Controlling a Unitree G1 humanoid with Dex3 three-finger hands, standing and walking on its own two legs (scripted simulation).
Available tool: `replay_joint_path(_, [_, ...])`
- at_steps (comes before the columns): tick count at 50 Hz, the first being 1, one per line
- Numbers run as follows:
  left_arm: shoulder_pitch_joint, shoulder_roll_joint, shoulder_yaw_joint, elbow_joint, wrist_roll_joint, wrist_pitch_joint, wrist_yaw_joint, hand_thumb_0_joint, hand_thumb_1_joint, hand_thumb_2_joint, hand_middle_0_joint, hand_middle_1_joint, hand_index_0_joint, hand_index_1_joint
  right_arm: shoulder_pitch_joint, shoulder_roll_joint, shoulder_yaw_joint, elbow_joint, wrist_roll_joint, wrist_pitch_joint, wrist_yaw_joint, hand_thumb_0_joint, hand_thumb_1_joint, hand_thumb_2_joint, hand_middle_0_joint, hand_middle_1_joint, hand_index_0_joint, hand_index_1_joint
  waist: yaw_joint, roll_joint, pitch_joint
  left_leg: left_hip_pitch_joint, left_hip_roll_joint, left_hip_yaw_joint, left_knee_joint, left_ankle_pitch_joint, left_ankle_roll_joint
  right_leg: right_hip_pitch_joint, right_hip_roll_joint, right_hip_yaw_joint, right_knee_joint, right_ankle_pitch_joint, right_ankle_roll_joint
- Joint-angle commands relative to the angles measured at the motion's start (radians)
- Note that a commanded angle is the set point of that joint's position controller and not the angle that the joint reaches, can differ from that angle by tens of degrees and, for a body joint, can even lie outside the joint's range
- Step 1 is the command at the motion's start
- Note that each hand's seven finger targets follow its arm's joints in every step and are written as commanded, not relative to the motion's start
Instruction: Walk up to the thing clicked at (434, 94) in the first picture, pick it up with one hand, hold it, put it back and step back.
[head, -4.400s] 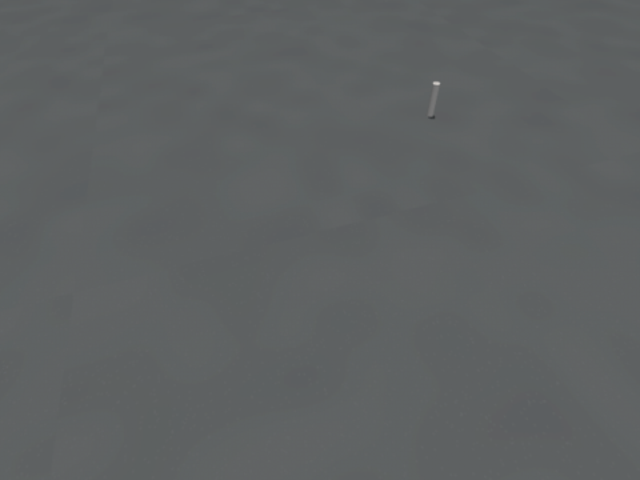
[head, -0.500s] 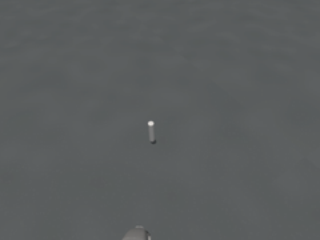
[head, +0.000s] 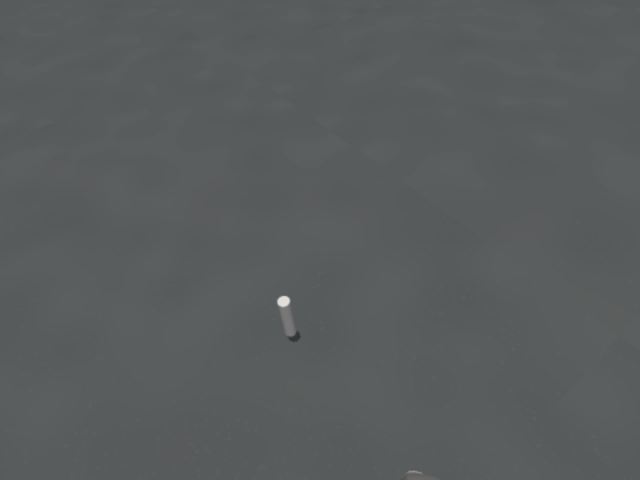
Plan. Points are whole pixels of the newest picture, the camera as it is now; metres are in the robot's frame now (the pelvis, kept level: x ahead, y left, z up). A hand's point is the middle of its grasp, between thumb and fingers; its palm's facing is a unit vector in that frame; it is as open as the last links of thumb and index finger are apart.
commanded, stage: walk up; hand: left
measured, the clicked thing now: (287, 317) +0.71 +0.18 -0.67
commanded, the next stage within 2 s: none
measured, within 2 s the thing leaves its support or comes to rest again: neither
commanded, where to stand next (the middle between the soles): +0.32 +0.02 m, yaw -1 degrees
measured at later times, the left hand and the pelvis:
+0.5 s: hand (134, 469) +0.17 +0.31 -0.16, palm faces -0.01 -0.93 -0.37, open 7.4 cm; pelvis +0.14 +0.03 -0.01, yaw +1 degrees
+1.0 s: hand (171, 372) +0.31 +0.28 -0.14, palm faces -0.06 -0.91 -0.41, open 7.4 cm; pelvis +0.22 +0.02 -0.01, yaw -2 degrees
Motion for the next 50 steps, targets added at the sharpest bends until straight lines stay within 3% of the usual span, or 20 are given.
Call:
replay_joint_path(1, [0.193,0.259,0.084,-0.017,0.007,-0.064,0.04,0.0,0.9,0.9,-0.2,-0.3,-0.2,-0.3,-0.015,-0.136,-0.033,-0.109,0.005,-0.024,-0.016,0.0,-0.9,-0.9,0.2,0.3,0.2,0.3,0.11,-0.194,-0.117,-0.292,0.088,-0.048,0.312,0.09,0.11,0.424,-0.034,0.12,-0.193,-0.18,-0.047])
replay_joint_path(2, [0.183,0.334,0.099,-0.045,0.006,-0.071,0.049,0.0,0.9,0.9,-0.2,-0.3,-0.2,-0.3,0.032,-0.085,-0.013,-0.117,0.005,-0.019,-0.013,0.0,-0.9,-0.9,0.2,0.3,0.2,0.3,0.085,-0.333,-0.1,-0.488,-0.035,-0.023,0.518,-0.162,0.048,0.482,-0.256,0.524,-0.314,-0.298,-0.124])
replay_joint_path(3, [0.155,0.34,0.093,-0.058,-0.008,-0.067,0.048,0.0,0.9,0.9,-0.2,-0.3,-0.2,-0.3,0.012,-0.184,-0.035,-0.095,0.002,-0.006,-0.022,0.0,-0.9,-0.9,0.2,0.3,0.2,0.3,0.093,-0.194,-0.062,-0.54,-0.022,-0.094,0.604,-0.176,0.036,0.455,-0.334,0.65,-0.36,-0.299,-0.216])
replay_joint_path(4, [0.126,0.338,0.089,-0.069,-0.017,-0.062,0.049,0.0,0.9,0.9,-0.2,-0.3,-0.2,-0.3,-0.008,-0.218,-0.045,-0.085,-0.001,-0.004,-0.03,0.0,-0.9,-0.9,0.2,0.3,0.2,0.3,0.085,-0.183,-0.036,-0.547,0.026,-0.129,0.624,-0.172,0.039,0.402,-0.345,0.647,-0.343,-0.236,-0.265])
replay_joint_path(7, [0.065,0.255,0.063,-0.084,-0.033,-0.063,0.059,0.0,0.9,0.9,-0.2,-0.3,-0.2,-0.3,0.015,-0.192,-0.041,-0.041,0.018,0.0,-0.022,0.0,-0.9,-0.9,0.2,0.3,0.2,0.3,0.041,-0.139,-0.02,-0.478,0.063,-0.188,0.57,-0.047,0.031,0.331,-0.201,0.315,-0.3,0.08,-0.174])
replay_joint_path(9, [0.052,0.242,0.055,-0.096,-0.027,-0.065,0.06,0.0,0.9,0.9,-0.2,-0.3,-0.2,-0.3,0.023,-0.18,-0.04,-0.034,0.012,0.01,-0.012,0.0,-0.9,-0.9,0.2,0.3,0.2,0.3,0.032,-0.158,-0.028,-0.432,0.051,-0.146,0.535,0.008,0.024,0.288,-0.155,0.217,-0.294,0.156,-0.182])
replay_joint_path(17, [0.047,0.271,0.062,-0.14,-0.01,-0.059,0.049,0.0,0.9,0.9,-0.2,-0.3,-0.2,-0.3,-0.102,-0.159,-0.055,-0.068,-0.013,0.005,0.015,0.0,-0.9,-0.9,0.2,0.3,0.2,0.3,0.062,-0.135,0.018,-0.34,0.088,-0.089,0.171,0.122,-0.012,0.174,-0.156,0.139,-0.307,-0.138,-0.212])
replay_joint_path(22, [-0.018,0.248,0.045,-0.16,-0.002,-0.045,0.046,0.0,0.9,0.9,-0.2,-0.3,-0.2,-0.3,0.059,-0.195,-0.083,-0.005,-0.019,-0.015,0.003,0.0,-0.9,-0.9,0.2,0.3,0.2,0.3,-0.054,-0.03,-0.04,0.039,0.035,-0.045,0.08,0.117,0.019,-0.059,-0.124,0.1,-0.09,-0.253,-0.148])
replay_joint_path(23, [0.017,0.199,0.026,-0.158,0.0,-0.041,0.045,0.0,0.9,0.9,-0.2,-0.3,-0.2,-0.3,0.126,-0.233,-0.097,0.015,-0.019,-0.021,-0.006,0.0,-0.9,-0.9,0.2,0.3,0.2,0.3,-0.088,0.125,-0.068,0.146,0.053,-0.103,-0.008,-0.041,0.042,-0.134,-0.052,0.031,0.123,-0.219,-0.128])
replay_joint_path(24, [0.088,0.108,0.001,-0.157,-0.013,-0.04,0.043,0.0,0.9,0.9,-0.2,-0.3,-0.2,-0.3,0.154,-0.309,-0.114,0.001,-0.029,-0.03,-0.015,0.0,-0.9,-0.9,0.2,0.3,0.2,0.3,-0.075,0.379,-0.077,0.202,0.275,-0.493,-0.187,-0.258,0.117,-0.283,0.084,-0.06,0.43,-0.314,-0.054])
replay_joint_path(25, [0.1,0.17,0.017,-0.134,-0.014,-0.029,0.054,0.0,0.9,0.9,-0.2,-0.3,-0.2,-0.3,0.106,-0.33,-0.11,-0.039,-0.013,-0.034,-0.017,0.0,-0.9,-0.9,0.2,0.3,0.2,0.3,-0.059,0.257,-0.045,0.101,0.408,-0.745,-0.324,-0.38,0.188,-0.321,0.119,0.022,0.529,-0.354,-0.044])
replay_joint_path(26, [0.066,0.248,0.037,-0.121,-0.008,-0.023,0.063,0.0,0.9,0.9,-0.2,-0.3,-0.2,-0.3,0.067,-0.337,-0.112,-0.044,0.006,-0.028,-0.014,0.0,-0.9,-0.9,0.2,0.3,0.2,0.3,-0.049,0.21,0.021,0.005,0.444,-0.773,-0.323,-0.432,0.259,-0.3,0.055,0.076,0.571,-0.372,-0.055])
replay_joint_path(30, [0.101,0.219,0.036,-0.069,-0.02,-0.021,0.047,0.0,0.9,0.9,-0.2,-0.3,-0.2,-0.3,-0.002,-0.239,-0.071,-0.061,0.005,-0.041,-0.025,0.0,-0.9,-0.9,0.2,0.3,0.2,0.3,0.005,0.163,0.046,-0.078,0.269,-0.343,-0.253,0.08,0.175,-0.182,0.007,0.09,0.47,-0.196,-0.038])
replay_joint_path(35, [0.054,0.177,0.026,-0.071,-0.01,0.0,0.041,0.0,0.9,0.9,-0.2,-0.3,-0.2,-0.3,-0.018,-0.229,-0.06,-0.074,0.002,-0.036,-0.039,0.0,-0.9,-0.9,0.2,0.3,0.2,0.3,0.004,0.167,0.02,-0.102,0.255,-0.214,-0.228,0.243,0.216,-0.112,0.002,0.031,0.29,-0.143,0.007])
replay_joint_path(40, [0.005,0.137,0.022,-0.059,-0.012,-0.004,0.063,0.0,0.9,0.9,-0.2,-0.3,-0.2,-0.3,-0.038,-0.209,-0.038,-0.066,0.004,-0.014,-0.051,0.0,-0.9,-0.9,0.2,0.3,0.2,0.3,0.012,0.129,-0.034,-0.156,0.245,-0.133,-0.045,0.7,0.196,0.071,0.045,-0.022,0.126,-0.053,-0.002])
replay_joint_path(43, [0.047,0.138,0.022,-0.027,-0.012,-0.012,0.076,0.0,0.9,0.9,-0.2,-0.3,-0.2,-0.3,-0.072,-0.19,-0.027,-0.058,0.025,0.007,-0.056,0.0,-0.9,-0.9,0.2,0.3,0.2,0.3,0.051,0.078,-0.097,-0.143,0.185,-0.11,0.104,0.506,0.127,0.21,0.076,-0.025,-0.093,0.102,-0.029])
replay_joint_path(45, [0.054,0.249,0.051,-0.044,0.003,-0.026,0.077,0.0,0.9,0.9,-0.2,-0.3,-0.2,-0.3,-0.016,-0.114,-0.001,-0.065,0.028,0.01,-0.053,0.0,-0.9,-0.9,0.2,0.3,0.2,0.3,0.042,-0.175,-0.166,-0.286,0.074,-0.048,0.292,0.063,0.059,0.349,-0.117,0.265,-0.17,0.124,-0.101])
replay_joint_path(46, [0.008,0.263,0.046,-0.062,0.0,-0.027,0.077,0.0,0.9,0.9,-0.2,-0.3,-0.2,-0.3,0.018,-0.088,0.013,-0.047,0.019,0.024,-0.054,0.0,-0.9,-0.9,0.2,0.3,0.2,0.3,0.027,-0.206,-0.118,-0.365,0.0,-0.061,0.374,-0.222,0.033,0.294,-0.258,0.478,-0.283,-0.094,-0.177])
replay_joint_path(47, [-0.037,0.305,0.054,-0.064,-0.003,-0.018,0.076,0.0,0.9,0.9,-0.2,-0.3,-0.2,-0.3,-0.005,-0.184,-0.02,-0.026,0.011,0.034,-0.062,0.0,-0.9,-0.9,0.2,0.3,0.2,0.3,0.041,-0.175,-0.076,-0.351,0.014,-0.085,0.448,-0.305,0.037,0.213,-0.301,0.521,-0.299,-0.225,-0.268])
replay_joint_path(50, [-0.073,0.245,0.034,-0.068,0.0,-0.007,0.076,0.0,0.9,0.9,-0.2,-0.3,-0.2,-0.3,-0.016,-0.191,-0.024,0.024,0.013,0.038,-0.054,0.0,-0.9,-0.9,0.2,0.3,0.2,0.3,0.035,-0.161,-0.013,-0.347,0.042,-0.13,0.424,-0.187,0.029,0.126,-0.19,0.37,-0.334,-0.362,-0.201])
